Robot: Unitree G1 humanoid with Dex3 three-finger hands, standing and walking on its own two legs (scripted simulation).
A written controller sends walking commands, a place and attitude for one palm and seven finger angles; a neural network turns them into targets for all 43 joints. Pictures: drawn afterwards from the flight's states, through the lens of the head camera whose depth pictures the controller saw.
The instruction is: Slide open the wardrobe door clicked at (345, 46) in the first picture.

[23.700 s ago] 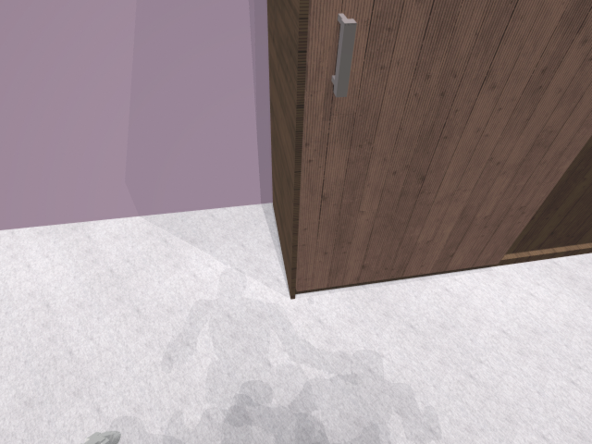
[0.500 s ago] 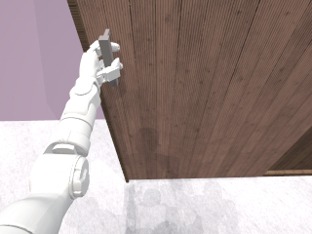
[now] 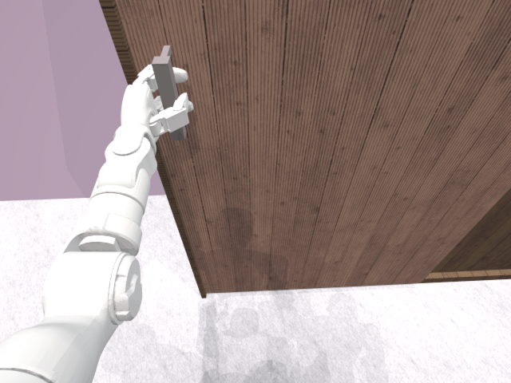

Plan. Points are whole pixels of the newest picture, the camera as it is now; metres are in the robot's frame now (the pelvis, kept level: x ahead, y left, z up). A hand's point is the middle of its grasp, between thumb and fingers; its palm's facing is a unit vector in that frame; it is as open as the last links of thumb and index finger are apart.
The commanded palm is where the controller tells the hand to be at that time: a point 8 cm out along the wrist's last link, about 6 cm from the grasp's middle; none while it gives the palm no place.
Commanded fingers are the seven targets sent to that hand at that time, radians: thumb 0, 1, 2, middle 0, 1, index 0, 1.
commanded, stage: grip the handle and tug to test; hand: left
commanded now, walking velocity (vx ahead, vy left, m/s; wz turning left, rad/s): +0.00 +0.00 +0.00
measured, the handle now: (172, 94) +0.53 +0.13 +0.19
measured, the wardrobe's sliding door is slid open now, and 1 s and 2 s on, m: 0.00 0.01 0.07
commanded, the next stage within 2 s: tug the door sideways, standing still in 0.14 s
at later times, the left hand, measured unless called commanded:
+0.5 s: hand (181, 110) +0.48 +0.11 +0.20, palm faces +0.05 -1.00 +0.00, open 5.8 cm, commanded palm +0.45 +0.14 +0.19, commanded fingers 0.00 0.90 0.90 -0.45 -1.40 -0.45 -1.40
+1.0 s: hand (190, 112) +0.47 +0.10 +0.19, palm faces +0.08 -1.00 -0.04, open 6.0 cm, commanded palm +0.45 +0.10 +0.19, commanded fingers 0.00 0.90 0.90 -0.45 -1.40 -0.45 -1.40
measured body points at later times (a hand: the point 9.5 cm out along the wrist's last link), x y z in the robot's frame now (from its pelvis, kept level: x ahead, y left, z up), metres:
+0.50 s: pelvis +0.02 +0.00 +0.00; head +0.04 -0.01 +0.45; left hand +0.47 +0.16 +0.20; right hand +0.14 -0.25 -0.11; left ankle -0.02 +0.12 -0.74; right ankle +0.02 -0.12 -0.74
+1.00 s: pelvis +0.01 +0.01 +0.00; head +0.03 +0.00 +0.45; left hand +0.46 +0.15 +0.20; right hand +0.10 -0.23 -0.13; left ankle -0.02 +0.12 -0.74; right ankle +0.02 -0.12 -0.74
